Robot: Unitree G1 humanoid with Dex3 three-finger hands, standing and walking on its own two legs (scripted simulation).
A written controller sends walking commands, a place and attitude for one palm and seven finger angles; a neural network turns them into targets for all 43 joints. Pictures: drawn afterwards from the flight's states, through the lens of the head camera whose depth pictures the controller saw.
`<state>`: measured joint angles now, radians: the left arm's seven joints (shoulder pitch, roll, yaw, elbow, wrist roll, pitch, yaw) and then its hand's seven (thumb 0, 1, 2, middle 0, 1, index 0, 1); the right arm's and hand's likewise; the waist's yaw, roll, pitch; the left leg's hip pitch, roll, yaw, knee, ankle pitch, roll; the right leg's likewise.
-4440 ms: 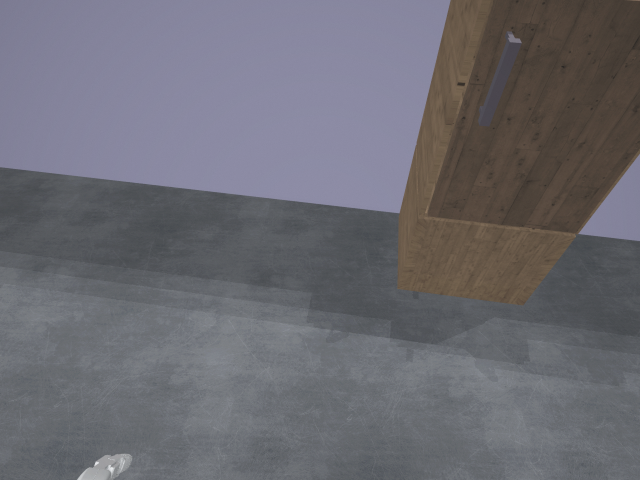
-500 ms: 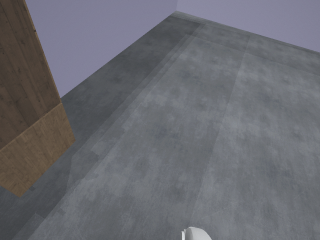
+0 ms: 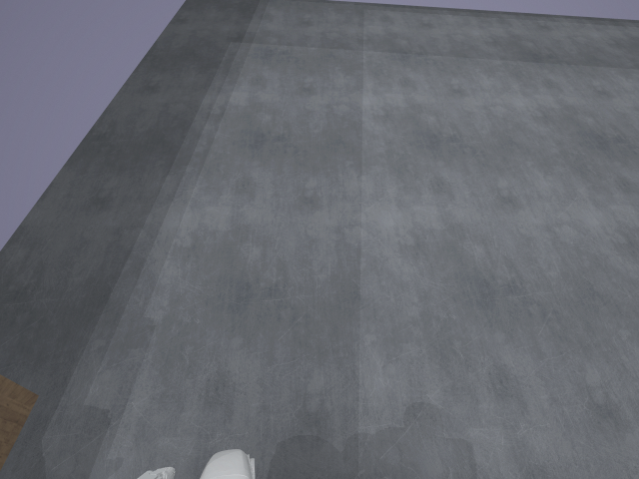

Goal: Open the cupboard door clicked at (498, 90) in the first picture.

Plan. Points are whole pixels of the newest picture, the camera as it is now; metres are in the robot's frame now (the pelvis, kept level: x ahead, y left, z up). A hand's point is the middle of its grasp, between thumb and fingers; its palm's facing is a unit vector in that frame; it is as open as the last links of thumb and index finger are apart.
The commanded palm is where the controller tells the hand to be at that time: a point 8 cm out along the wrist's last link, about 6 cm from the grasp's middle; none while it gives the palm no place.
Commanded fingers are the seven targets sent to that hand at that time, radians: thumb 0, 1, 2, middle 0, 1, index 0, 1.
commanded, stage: walk to a spot facing it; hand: left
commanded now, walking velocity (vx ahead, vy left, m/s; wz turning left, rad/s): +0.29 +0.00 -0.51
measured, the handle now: out of the picture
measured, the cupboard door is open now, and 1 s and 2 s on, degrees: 0 0 0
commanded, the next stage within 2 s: turn to face it in 0.42 s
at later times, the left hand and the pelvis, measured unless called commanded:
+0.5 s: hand (152, 401) +0.25 +0.27 -0.17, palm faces -0.20 -0.96 -0.20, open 7.4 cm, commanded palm none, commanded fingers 0.00 0.90 0.90 -0.20 -0.30 -0.20 -0.30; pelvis +0.18 +0.07 +0.01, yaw -18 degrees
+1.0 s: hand (222, 325) +0.38 +0.18 -0.16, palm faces -0.21 -0.96 -0.17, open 7.4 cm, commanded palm none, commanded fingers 0.00 0.90 0.90 -0.20 -0.30 -0.20 -0.30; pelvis +0.22 +0.05 +0.00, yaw -9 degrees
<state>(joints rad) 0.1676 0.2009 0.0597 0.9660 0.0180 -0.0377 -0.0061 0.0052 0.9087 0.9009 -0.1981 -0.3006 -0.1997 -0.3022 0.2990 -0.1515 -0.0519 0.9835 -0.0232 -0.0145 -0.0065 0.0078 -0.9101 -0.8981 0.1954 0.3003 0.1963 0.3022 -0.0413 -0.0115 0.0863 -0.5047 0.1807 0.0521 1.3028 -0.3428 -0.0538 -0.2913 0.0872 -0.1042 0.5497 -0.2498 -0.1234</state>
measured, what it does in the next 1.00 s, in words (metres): walks ahead: left foot, then right foot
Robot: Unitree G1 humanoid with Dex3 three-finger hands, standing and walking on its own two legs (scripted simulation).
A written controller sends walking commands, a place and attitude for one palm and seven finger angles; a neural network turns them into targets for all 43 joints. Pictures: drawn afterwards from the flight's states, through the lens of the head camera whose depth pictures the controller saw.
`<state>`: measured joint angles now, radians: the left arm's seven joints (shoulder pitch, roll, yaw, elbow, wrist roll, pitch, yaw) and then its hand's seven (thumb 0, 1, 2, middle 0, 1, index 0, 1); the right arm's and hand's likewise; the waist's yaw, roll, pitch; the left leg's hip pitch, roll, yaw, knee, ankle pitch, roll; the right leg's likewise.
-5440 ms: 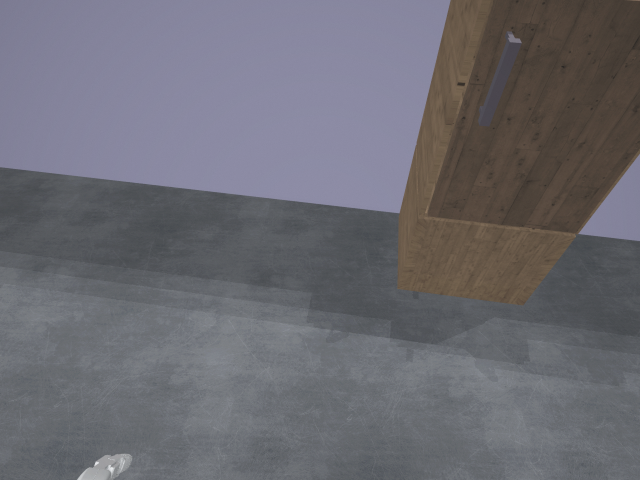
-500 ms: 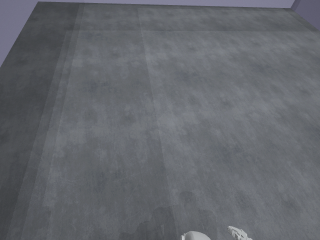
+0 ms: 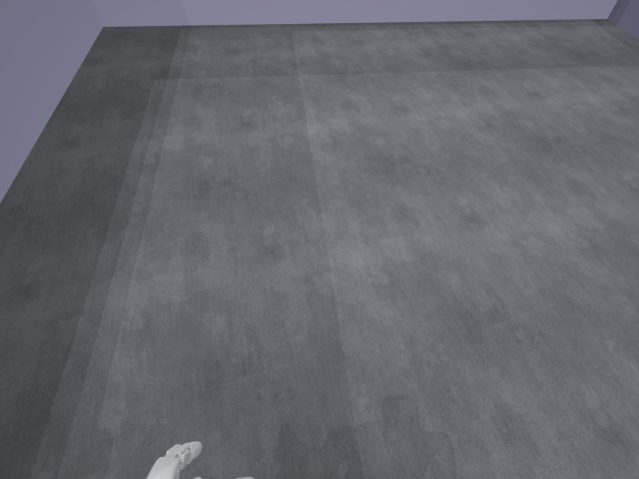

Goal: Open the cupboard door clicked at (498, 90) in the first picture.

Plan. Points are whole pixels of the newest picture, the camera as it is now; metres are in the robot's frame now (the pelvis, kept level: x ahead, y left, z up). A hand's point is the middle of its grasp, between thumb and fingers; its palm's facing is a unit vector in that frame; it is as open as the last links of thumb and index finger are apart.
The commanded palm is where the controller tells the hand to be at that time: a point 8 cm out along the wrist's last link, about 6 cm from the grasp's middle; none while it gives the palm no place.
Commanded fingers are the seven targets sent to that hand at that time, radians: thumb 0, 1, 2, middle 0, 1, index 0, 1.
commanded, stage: turn to face it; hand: left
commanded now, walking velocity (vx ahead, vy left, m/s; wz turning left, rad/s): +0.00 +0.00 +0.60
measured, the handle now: out of the picture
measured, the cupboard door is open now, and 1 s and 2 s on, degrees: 0 0 0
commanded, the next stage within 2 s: none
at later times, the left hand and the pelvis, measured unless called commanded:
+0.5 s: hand out of the picture +0.03 +0.20 -0.14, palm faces +0.29 -0.91 -0.30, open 7.4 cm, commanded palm none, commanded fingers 0.00 0.90 0.90 -0.20 -0.30 -0.20 -0.30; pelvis -0.01 -0.03 +0.00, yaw +16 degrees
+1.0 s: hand out of the picture -0.14 +0.16 -0.17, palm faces +0.60 -0.76 -0.25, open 7.4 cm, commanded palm none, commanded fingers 0.00 0.90 0.90 -0.20 -0.30 -0.20 -0.30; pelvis -0.03 -0.02 +0.00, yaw +36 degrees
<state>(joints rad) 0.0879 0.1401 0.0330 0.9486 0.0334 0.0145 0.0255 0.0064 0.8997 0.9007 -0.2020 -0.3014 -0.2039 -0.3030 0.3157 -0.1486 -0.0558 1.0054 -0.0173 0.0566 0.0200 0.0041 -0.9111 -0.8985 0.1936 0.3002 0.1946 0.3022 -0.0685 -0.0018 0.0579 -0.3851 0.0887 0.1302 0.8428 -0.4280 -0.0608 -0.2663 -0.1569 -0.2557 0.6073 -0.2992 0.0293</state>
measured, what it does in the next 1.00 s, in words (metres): steps on the spot, turning left: left foot, then right foot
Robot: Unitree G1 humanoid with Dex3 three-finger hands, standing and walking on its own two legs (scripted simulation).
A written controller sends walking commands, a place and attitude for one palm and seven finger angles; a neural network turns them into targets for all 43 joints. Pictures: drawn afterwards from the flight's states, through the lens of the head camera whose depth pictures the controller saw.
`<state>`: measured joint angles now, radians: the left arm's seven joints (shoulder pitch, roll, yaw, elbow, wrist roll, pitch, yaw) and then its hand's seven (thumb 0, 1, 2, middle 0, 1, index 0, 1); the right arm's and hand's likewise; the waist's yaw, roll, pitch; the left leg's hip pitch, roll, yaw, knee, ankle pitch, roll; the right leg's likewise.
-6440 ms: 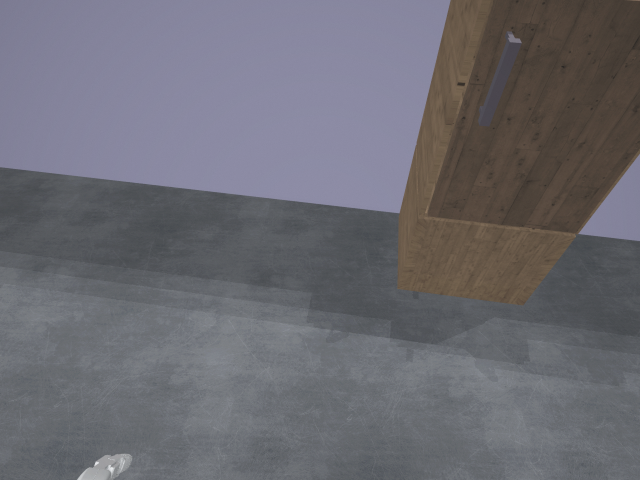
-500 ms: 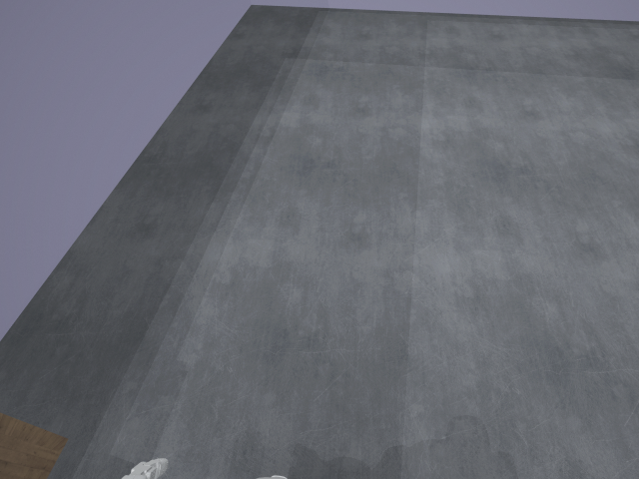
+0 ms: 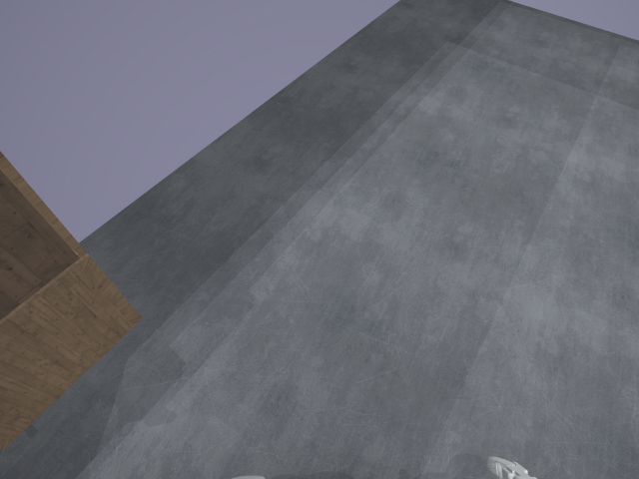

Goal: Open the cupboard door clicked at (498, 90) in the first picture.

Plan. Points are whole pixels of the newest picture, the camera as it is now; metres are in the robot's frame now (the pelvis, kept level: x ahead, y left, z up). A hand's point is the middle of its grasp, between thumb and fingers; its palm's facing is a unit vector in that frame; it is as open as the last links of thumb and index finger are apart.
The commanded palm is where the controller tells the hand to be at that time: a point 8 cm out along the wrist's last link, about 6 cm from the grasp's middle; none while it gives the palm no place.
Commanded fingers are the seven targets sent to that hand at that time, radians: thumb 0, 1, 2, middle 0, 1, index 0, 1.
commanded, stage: turn to face it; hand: left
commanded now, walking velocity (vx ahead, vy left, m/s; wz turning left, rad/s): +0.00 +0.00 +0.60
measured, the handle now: out of the picture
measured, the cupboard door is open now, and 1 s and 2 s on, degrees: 0 0 0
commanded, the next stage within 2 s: take the last steps up to it in 1.64 s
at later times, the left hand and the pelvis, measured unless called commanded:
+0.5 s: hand out of the picture +0.12 +0.20 -0.12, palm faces +0.23 -0.93 -0.29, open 7.4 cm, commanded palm none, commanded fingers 0.00 0.90 0.90 -0.20 -0.30 -0.20 -0.30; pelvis +0.02 -0.03 +0.01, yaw +16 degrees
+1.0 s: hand out of the picture -0.10 +0.20 -0.18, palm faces +0.59 -0.76 -0.26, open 7.4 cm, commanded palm none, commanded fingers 0.00 0.90 0.90 -0.20 -0.30 -0.20 -0.30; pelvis +0.01 +0.01 +0.00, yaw +35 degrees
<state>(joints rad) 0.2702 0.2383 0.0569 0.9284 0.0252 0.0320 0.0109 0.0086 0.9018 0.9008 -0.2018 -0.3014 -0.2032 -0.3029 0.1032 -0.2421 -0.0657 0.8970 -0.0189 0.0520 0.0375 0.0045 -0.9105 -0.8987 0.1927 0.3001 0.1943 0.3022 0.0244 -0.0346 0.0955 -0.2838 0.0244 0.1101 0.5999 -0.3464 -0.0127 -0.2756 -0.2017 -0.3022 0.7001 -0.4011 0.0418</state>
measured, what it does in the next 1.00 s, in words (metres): steps on the spot, turning left: right foot, then left foot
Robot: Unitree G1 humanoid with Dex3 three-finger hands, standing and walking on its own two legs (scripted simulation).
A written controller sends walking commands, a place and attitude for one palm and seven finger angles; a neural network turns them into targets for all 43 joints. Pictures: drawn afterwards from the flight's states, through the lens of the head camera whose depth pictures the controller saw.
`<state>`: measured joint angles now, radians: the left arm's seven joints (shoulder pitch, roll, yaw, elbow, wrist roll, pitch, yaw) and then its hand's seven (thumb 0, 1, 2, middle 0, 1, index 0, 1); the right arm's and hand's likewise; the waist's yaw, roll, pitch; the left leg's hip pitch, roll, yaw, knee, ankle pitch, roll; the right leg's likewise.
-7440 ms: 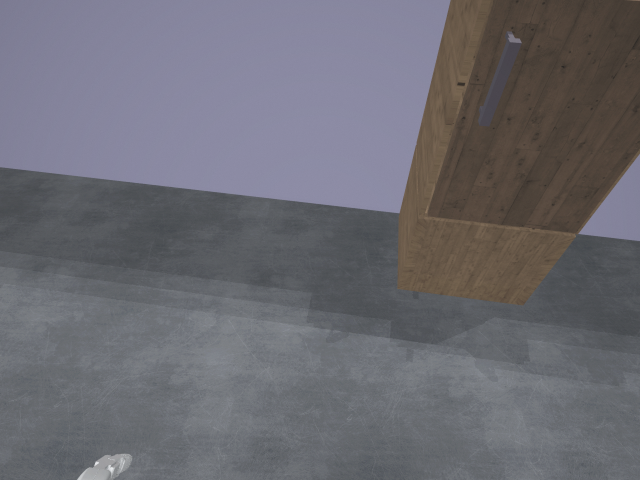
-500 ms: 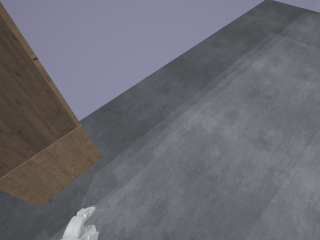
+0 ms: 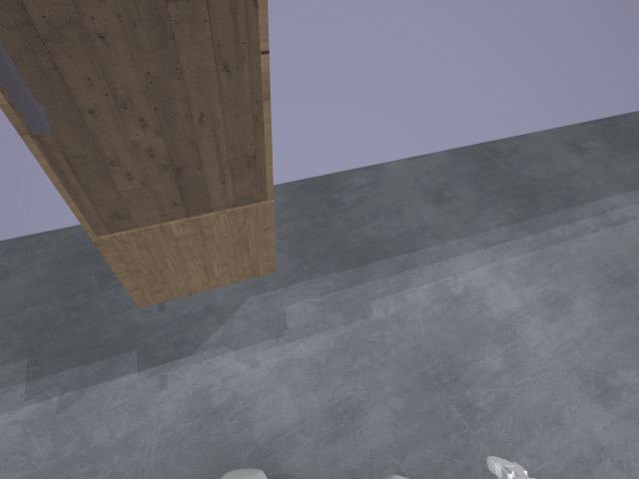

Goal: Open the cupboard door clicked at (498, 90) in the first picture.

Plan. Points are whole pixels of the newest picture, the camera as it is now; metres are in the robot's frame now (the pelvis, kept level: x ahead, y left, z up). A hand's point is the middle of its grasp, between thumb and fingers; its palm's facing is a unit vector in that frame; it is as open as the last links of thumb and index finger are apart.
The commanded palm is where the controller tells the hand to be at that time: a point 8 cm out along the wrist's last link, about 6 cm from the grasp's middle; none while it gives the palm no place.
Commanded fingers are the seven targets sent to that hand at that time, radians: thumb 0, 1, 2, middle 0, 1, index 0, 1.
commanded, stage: turn to face it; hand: left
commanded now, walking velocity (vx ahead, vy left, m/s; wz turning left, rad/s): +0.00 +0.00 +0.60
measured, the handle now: (13, 73) +0.60 +0.52 +0.11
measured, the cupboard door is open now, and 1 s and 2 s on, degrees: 0 0 0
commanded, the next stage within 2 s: take the last steps up to it in 0.64 s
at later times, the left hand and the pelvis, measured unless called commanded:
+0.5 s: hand out of the picture +0.09 +0.19 -0.12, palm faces +0.23 -0.92 -0.30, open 7.4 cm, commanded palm none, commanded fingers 0.00 0.90 0.90 -0.20 -0.30 -0.20 -0.30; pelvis +0.00 -0.04 +0.01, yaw +15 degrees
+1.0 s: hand out of the picture -0.16 +0.13 -0.16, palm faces +0.53 -0.82 -0.22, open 7.4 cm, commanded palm none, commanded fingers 0.00 0.90 0.90 -0.20 -0.30 -0.20 -0.30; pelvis -0.02 -0.02 +0.01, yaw +28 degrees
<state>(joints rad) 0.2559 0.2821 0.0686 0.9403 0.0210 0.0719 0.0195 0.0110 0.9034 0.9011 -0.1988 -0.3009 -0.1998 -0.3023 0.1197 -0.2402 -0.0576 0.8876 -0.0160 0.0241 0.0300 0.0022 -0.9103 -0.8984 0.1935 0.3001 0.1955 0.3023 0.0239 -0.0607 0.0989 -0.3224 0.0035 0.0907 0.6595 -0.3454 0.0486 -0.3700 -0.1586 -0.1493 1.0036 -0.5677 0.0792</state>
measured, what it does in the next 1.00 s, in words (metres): steps on the spot, turning left: right foot, then left foot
